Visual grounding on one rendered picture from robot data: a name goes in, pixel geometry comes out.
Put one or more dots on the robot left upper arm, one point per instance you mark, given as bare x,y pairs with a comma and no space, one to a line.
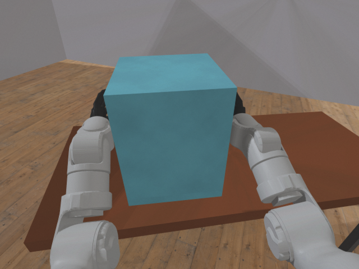
86,245

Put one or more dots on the left robot hand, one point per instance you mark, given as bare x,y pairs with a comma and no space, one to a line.
99,108

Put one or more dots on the robot right upper arm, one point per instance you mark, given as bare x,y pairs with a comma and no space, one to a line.
300,234

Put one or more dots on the left robot forearm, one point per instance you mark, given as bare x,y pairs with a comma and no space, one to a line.
89,167

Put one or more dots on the carton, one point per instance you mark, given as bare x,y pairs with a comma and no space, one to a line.
171,119

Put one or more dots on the right robot forearm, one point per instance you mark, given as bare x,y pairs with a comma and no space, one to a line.
276,178

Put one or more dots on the table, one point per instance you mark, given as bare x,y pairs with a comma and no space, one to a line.
321,150

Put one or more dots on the right robot hand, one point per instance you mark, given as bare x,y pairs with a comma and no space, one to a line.
238,108

